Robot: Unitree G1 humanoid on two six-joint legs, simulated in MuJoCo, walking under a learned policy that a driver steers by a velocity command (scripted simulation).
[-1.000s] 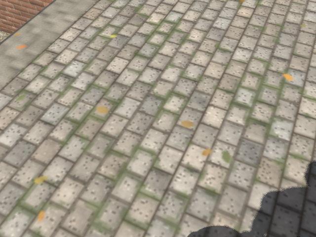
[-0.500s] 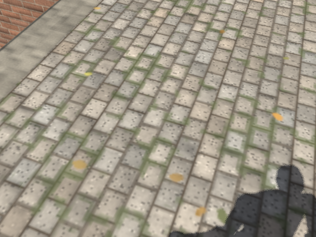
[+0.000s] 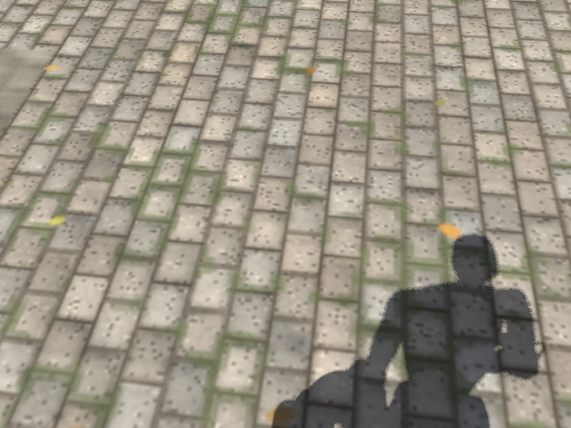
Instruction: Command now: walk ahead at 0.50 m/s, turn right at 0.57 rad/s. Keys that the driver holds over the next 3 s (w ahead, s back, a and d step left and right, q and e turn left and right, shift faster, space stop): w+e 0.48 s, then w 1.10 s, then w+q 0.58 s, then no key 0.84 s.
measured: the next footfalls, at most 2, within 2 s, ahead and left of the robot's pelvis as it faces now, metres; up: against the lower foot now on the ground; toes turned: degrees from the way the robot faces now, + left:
left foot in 0.16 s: +0.28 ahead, +0.14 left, +0.00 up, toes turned -8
right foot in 0.68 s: +0.46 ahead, -0.16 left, +0.00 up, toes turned -25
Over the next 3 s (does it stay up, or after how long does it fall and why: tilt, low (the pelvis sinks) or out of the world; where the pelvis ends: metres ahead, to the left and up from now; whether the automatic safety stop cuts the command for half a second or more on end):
stays up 1.27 -0.35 0.00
